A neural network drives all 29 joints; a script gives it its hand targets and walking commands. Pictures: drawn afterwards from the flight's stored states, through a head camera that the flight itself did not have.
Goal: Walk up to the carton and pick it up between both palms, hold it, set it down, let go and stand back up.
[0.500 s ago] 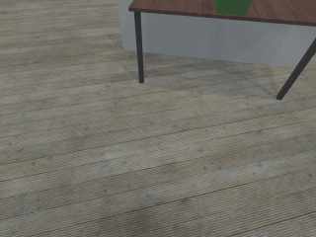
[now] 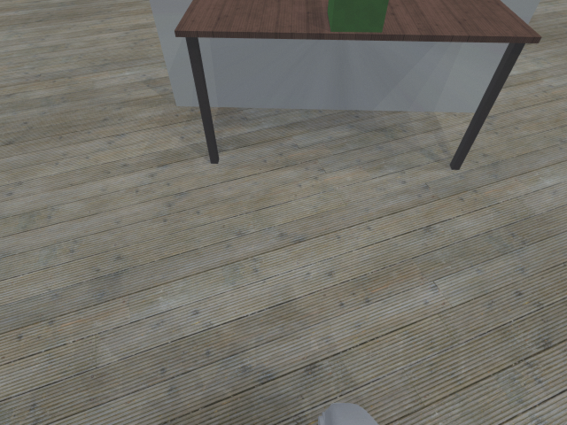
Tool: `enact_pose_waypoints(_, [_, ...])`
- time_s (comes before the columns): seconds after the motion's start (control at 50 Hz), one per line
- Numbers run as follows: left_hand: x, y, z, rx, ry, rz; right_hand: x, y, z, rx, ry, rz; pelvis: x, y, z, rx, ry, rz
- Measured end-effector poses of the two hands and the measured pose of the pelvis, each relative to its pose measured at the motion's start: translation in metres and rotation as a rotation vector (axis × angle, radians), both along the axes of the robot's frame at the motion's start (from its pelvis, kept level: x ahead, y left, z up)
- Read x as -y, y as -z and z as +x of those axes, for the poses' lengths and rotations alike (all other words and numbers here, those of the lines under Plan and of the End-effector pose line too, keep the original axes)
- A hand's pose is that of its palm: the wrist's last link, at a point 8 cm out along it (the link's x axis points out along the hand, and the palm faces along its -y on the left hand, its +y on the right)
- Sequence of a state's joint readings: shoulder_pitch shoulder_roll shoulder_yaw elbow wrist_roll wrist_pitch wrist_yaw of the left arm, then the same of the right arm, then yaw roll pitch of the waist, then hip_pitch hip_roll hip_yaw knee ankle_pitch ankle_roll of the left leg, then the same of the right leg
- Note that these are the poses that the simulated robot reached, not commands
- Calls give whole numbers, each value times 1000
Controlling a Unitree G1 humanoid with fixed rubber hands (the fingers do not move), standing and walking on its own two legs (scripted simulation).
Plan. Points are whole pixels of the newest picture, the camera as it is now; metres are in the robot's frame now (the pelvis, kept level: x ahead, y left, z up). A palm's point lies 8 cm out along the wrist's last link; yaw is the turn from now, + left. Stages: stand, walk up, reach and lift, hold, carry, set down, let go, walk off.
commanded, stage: walk up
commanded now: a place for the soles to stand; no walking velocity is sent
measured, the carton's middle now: out of the picture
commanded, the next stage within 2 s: none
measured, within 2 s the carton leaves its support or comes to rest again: neither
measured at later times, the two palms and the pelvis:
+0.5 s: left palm out of the picture +0.13 +0.15 -0.13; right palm (460, 317) +0.30 -0.33 -0.13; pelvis +0.21 -0.08 -0.01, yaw -8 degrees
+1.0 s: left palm (230, 185) +0.66 +0.11 -0.12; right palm (438, 279) +0.38 -0.32 -0.13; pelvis +0.50 -0.10 -0.01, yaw -13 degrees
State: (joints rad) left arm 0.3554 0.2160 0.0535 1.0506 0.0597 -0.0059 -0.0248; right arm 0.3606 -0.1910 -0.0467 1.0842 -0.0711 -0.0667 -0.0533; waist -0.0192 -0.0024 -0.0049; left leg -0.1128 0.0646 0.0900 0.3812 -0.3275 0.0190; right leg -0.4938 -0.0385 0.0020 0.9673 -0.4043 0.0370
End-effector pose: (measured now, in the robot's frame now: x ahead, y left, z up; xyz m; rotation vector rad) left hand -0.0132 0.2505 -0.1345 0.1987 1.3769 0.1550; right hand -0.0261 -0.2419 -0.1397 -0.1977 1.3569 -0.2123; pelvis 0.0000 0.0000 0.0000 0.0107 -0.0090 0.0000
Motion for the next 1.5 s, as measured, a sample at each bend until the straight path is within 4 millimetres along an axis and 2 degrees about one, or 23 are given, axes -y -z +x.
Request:
enact_pose_waypoints(0.08, [3,-9,48,81,33,51,36,7,9,-15,13,-8,22,5,24,12,34,7])
enact_pose_waypoints(0.14, [17,-4,75,118,45,87,67,25,33,-16,-2,-4,45,19,47,25,56,20])
enact_pose_waypoints(0.18, [29,10,80,119,16,111,87,41,55,-17,-38,-1,61,36,61,28,66,8])
enact_pose_waypoints(0.24, [58,18,70,48,-37,86,97,45,107,58,-65,27,72,40,80,27,86,-23])
enact_pose_waypoints(0.32, [87,4,68,-32,-26,39,95,17,189,221,-107,53,79,22,111,30,103,-17])
enact_pose_waypoints(0.4, [102,-7,86,-75,-16,-2,93,-7,255,309,-121,56,82,9,151,24,130,-17])
enact_pose_waypoints(0.46, [102,-7,116,-93,1,-20,91,-14,294,334,-115,50,82,7,185,19,142,-23])
enact_pose_waypoints(0.54, [90,3,179,-77,39,-24,84,-12,350,344,-114,34,76,15,236,16,146,-37])
enact_pose_waypoints(0.6, [74,21,238,-62,79,-16,78,-3,392,351,-102,5,68,30,283,18,158,-38])
enact_pose_waypoints(0.64, [62,35,280,-60,121,-10,76,6,410,348,-71,-20,63,41,309,26,161,-7])
enact_pose_waypoints(0.7, [56,34,353,3,172,-4,76,6,414,308,26,-34,59,38,340,37,177,-3])
enact_pose_waypoints(0.78, [62,10,464,152,280,-6,81,-12,398,224,124,-53,62,17,379,40,205,-9])
enact_pose_waypoints(0.86, [81,-9,556,276,357,-18,79,-18,383,126,182,-39,71,6,421,33,211,-4])
enact_pose_waypoints(0.94, [114,-16,625,335,397,-53,76,-16,386,43,220,2,85,5,463,24,219,7])
enact_pose_waypoints(1.02, [156,-13,684,359,440,-87,83,-5,413,7,235,42,105,11,507,21,234,21])
enact_pose_waypoints(1.12, [203,2,752,398,457,-75,114,22,461,-41,222,69,140,33,567,19,248,9])
enact_pose_waypoints(1.16, [210,6,765,396,425,-58,128,29,489,-45,205,73,151,38,584,22,253,-5])
enact_pose_waypoints(1.2, [206,4,767,369,355,-38,144,27,524,-16,182,65,157,34,601,26,258,-6])
enact_pose_waypoints(1.32, [180,-16,755,247,259,28,185,-2,654,175,81,16,168,10,654,31,250,-13])
enact_pose_waypoints(1.42, [168,-17,759,153,219,38,190,-14,739,259,38,17,169,4,703,23,243,-23])
enact_pose_waypoints(1.5, [162,-7,784,113,210,17,178,-13,800,282,5,30,165,9,746,20,228,-40])
